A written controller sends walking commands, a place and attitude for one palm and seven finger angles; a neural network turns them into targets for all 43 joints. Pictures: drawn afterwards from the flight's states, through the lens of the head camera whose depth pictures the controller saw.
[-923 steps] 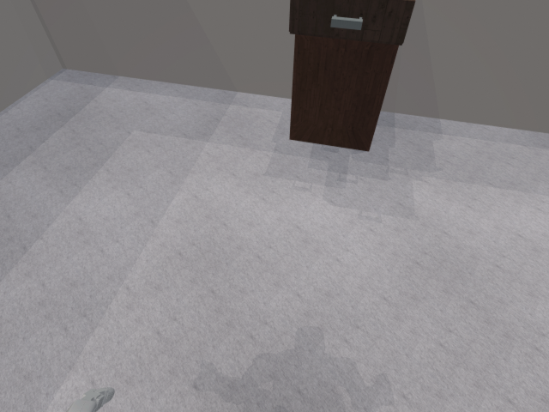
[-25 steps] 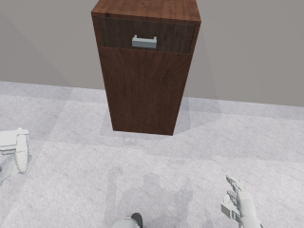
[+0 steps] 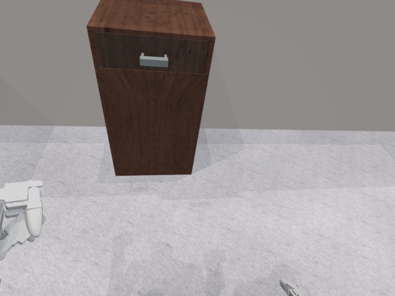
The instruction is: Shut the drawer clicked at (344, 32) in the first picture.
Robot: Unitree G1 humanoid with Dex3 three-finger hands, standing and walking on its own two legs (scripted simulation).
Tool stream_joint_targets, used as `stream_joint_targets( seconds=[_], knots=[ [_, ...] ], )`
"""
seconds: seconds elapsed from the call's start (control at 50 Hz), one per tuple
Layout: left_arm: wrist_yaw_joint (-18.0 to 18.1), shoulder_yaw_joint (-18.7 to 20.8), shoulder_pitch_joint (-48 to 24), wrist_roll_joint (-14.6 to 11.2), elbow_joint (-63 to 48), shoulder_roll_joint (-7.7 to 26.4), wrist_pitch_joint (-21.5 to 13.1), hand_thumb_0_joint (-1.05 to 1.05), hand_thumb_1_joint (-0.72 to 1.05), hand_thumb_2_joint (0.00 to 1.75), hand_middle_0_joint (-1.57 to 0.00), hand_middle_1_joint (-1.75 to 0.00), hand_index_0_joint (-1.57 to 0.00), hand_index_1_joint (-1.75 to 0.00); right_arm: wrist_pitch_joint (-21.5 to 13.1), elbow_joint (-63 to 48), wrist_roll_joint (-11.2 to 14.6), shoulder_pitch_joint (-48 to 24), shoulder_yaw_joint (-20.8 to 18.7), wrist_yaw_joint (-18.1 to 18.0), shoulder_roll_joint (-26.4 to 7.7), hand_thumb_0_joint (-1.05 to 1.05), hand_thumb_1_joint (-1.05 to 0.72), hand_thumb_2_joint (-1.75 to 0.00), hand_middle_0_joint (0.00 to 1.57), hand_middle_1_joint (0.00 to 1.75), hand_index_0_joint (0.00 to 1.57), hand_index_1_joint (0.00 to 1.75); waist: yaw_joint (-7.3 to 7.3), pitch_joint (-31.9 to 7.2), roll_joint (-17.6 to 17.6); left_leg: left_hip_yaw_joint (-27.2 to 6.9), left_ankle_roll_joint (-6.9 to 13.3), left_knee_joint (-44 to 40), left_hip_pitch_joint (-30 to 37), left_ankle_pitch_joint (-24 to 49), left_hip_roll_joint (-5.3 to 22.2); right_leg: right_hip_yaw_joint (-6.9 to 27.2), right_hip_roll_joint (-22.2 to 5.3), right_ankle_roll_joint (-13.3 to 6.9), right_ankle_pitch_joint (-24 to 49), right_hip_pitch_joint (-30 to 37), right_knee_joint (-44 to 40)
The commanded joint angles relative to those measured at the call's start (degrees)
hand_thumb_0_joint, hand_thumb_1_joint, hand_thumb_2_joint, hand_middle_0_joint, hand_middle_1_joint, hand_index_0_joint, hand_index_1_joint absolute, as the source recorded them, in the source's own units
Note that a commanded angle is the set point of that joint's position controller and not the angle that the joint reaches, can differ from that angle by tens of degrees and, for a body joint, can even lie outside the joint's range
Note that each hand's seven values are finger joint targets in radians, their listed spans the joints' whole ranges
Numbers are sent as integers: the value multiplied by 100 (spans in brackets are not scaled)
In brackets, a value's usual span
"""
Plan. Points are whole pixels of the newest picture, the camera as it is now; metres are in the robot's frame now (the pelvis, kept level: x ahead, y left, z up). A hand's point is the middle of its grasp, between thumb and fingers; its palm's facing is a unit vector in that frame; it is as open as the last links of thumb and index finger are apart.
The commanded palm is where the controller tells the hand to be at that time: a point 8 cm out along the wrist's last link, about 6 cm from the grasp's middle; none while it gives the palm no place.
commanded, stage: stop stepping back and stand still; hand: left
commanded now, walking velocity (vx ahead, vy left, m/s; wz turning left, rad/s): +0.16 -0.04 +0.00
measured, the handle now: (154, 58) +0.96 +0.17 +0.02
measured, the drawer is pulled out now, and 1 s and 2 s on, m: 0.00 0.00 0.00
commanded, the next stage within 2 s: let the arm hang, fingers relaxed in 0.22 s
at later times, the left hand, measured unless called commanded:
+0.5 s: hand (97, 282) +0.18 +0.20 -0.08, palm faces +0.07 -0.94 -0.32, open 3.1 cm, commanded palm none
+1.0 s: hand out of the picture -0.01 +0.17 -0.18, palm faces +0.08 -0.97 -0.23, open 6.4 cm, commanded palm none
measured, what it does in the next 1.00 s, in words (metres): steps on the spot: right foot, then right foot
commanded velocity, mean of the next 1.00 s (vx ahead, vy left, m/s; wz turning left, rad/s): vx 0.02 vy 0.00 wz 0.00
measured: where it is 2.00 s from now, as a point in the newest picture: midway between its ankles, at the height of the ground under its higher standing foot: outside the picture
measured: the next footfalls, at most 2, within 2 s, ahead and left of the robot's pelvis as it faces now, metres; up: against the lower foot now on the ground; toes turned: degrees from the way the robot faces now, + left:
right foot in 0.10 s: -0.01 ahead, -0.12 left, +0.00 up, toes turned -5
right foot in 0.50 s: +0.06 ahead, -0.14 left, +0.00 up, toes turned +4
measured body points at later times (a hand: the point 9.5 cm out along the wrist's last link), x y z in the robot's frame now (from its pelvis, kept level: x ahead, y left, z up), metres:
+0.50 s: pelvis -0.01 -0.01 -0.03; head -0.02 -0.02 +0.42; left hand +0.17 +0.24 -0.06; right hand +0.13 -0.24 -0.15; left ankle +0.06 +0.11 -0.75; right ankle +0.04 -0.12 -0.75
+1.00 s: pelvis -0.01 -0.02 -0.01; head +0.02 -0.03 +0.44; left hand -0.01 +0.22 -0.16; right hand -0.03 -0.24 -0.17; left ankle -0.03 +0.07 -0.75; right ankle +0.02 -0.14 -0.75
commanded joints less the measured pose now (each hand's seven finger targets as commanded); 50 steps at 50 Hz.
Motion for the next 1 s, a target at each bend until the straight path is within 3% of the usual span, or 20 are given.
stream_joint_targets(
  seconds=[0.0, 0.04, 0.06, 0.08, 0.1, 0.2, 0.24, 0.28, 0.3, 0.34, 0.44, 0.5, 0.52, 0.58, 0.64, 0.68, 0.72, 0.8, 0.86, 0.98],
  knots=[
    [218, 878, 185, -62, -826, 894, -237, 0, 90, 90, -140, -160, -140, -160, -82, -1044, -54, -1229, -435, -215, -1040, 0, -90, -90, 20, 30, 20, 30, 408, -55, 1544, -815, 88, -1091, -1444, -2911, 738, -426, 268, -185, -782, 2026, -1537],
    [166, 869, -32, -129, -685, 906, -188, 0, 90, 90, -140, -160, -140, -160, 44, -963, 11, -1111, -453, -245, -952, 0, -90, -90, 20, 30, 20, 30, 366, -80, 204, -183, 31, 922, -1688, -1895, 185, 598, -530, -491, -324, 2275, -2695],
    [149, 1096, -175, -195, -613, 1166, -215, 0, 90, 90, -140, -160, -140, -160, 102, -916, 68, -960, -481, -240, -919, 0, -90, -90, 20, 30, 20, 30, 315, -122, -1021, 58, -61, 2342, -2128, -1362, -157, 2228, -1622, -943, -301, 2141, -3298],
    [136, 1231, -494, -303, -617, 1276, -288, 0, 90, 90, -140, -160, -140, -160, 49, -876, 67, -1034, -515, -269, -1018, 0, -90, -90, 20, 30, 20, 30, 343, 176, -1151, 11, -153, 3426, -2470, -1360, -217, 2733, -2153, -1220, 1024, 1786, -3363],
    [166, 1428, -718, -290, -625, 1470, -412, 0, 90, 90, -140, -160, -140, -160, -55, -771, 1, -941, -468, -241, -998, 0, -90, -90, 20, 30, 20, 30, 237, 121, -1014, -9, -237, 3683, -2559, -1239, -79, 2467, -2215, -1275, 2454, 1864, -3066],
    [105, 529, -697, -203, -683, 546, -415, 0, 90, 90, -140, -160, -140, -160, -220, -690, 107, -1136, -486, -325, -1020, 0, -90, -90, 20, 30, 20, 30, 173, 157, 233, 280, -24, 671, 493, -465, -105, 659, -1091, -541, 9, 40, -1903],
    [100, 497, -969, -158, -1173, 583, -565, 0, 90, 90, -140, -160, -140, -160, -384, -802, 64, -1195, -490, -365, -1225, 0, -90, -90, 20, 30, 20, 30, 263, 218, 2234, -1774, 397, -468, 889, -474, 1004, 103, -249, 20, -364, -660, -253],
    [102, 706, -1051, -84, -1034, 829, -619, 0, 90, 90, -140, -160, -140, -160, -468, -743, 62, -1112, -467, -279, -1096, 0, -90, -90, 20, 30, 20, 30, 281, 296, 1637, -2610, 836, -1159, 182, -1129, 1525, 499, -102, 62, -1024, -315, 752],
    [-610, -1202, -1689, 413, 3764, -742, 705, 0, 90, 90, -140, -160, -140, -160, -251, 531, -111, -376, -758, 256, -1885, 0, -90, -90, 20, 30, 20, 30, -366, 582, 1546, -2674, 975, 40, 494, 2336, 1352, 461, -301, 172, -861, -1829, 1501],
    [-719, -1335, -1357, 242, 3975, -845, 1244, 0, 90, 90, -132, -151, -132, -151, 231, 163, -59, -203, -721, 164, -1581, 0, -90, -90, 20, 30, 20, 30, -78, -378, 697, -2138, 1136, 548, 730, 4460, 1570, 828, -261, 321, -1220, -1255, 1843],
    [-824, -1545, -1429, 208, 5729, -652, 1286, 0, 90, 90, -112, -130, -112, -130, 548, 77, -40, -1047, -492, 176, -1369, 0, -90, -90, 20, 30, 20, 30, 695, -300, -71, -842, 352, 511, -1429, -549, 538, 396, -151, 215, 231, 1273, -721],
    [-803, -1515, -2245, 251, 6297, 309, 1358, 0, 90, 90, -100, -117, -100, -117, 908, 122, 28, -940, -470, 250, -941, 0, -90, -90, 20, 30, 20, 30, 406, 797, -1134, -166, -161, 3007, -1207, -2080, -538, 3160, -2009, -604, -3299, -1111, -4014],
    [-835, -1520, -2705, 267, 6393, 406, 1433, 0, 90, 90, -96, -112, -96, -112, 1007, 204, -16, -743, -527, 283, -1020, 0, -90, -90, 20, 30, 20, 30, 188, 720, -468, 40, -212, 3826, -419, -2101, -655, 2741, -2000, -730, -2849, -2004, -3983],
    [-701, -1657, -2950, 214, 7184, -198, 1295, 0, 90, 90, -84, -99, -84, -99, 990, 825, -38, -71, -519, 253, -931, 0, -90, -90, 20, 30, 20, 30, -13, 688, -738, -211, -62, 3942, -610, -1603, -245, 2216, -1463, -747, -1700, -1341, -3532],
    [-673, -1581, -2484, 181, 7792, -427, 1281, 0, 90, 90, -72, -86, -72, -86, 861, 1215, -19, 502, -460, 232, -577, 0, -90, -90, 20, 30, 20, 30, 53, 46, 379, -224, 73, 836, 314, -1418, -149, 1474, -1184, -605, -252, -245, -2279],
    [-737, -1702, -1948, 22, 8109, -897, 1280, 0, 90, 90, -64, -78, -64, -78, 707, 1298, -104, 475, -467, 128, -957, 0, -90, -90, 20, 30, 20, 30, 307, 113, 2420, -2344, 558, -682, 341, -769, 1123, 580, -224, -30, -146, -795, -653],
    [-805, -1753, -2269, 58, 8306, -789, 1228, 0, 90, 90, -56, -69, -56, -69, 704, 1201, -127, 7, -410, 14, -976, 0, -90, -90, 20, 30, 20, 30, 412, 243, 1124, -2204, 957, -847, -226, -87, 1420, 740, -241, 22, -76, -250, -367],
    [-796, -1768, -2372, 45, 8907, -786, 1179, 0, 90, 90, -40, -52, -40, -52, 556, 1749, 3, 400, -338, -76, -798, 0, -90, -90, 20, 30, 20, 30, 397, -159, 866, -1068, 515, -153, 635, 2932, 892, 654, -206, 91, 792, 483, -1210],
    [-734, -1775, -2072, 23, 9345, -658, 1077, 0, 90, 90, -28, -39, -28, -39, 539, 1887, 84, 458, -363, -59, -752, 0, -90, -90, 20, 30, 20, 30, 415, -320, 231, -592, 151, 140, 418, 1849, 309, 1008, -535, -87, 2823, 1540, -2010],
    [-662, -1856, -2229, 37, 9754, -761, 1082, 0, 90, 90, -20, -30, -20, -30, 622, 2255, 62, 408, -355, -4, -585, 0, -90, -90, 20, 30, 20, 30, 314, 192, 110, -469, 73, -232, 417, 390, 206, 1043, -619, -155, 2173, 1233, -2280]
  ],
)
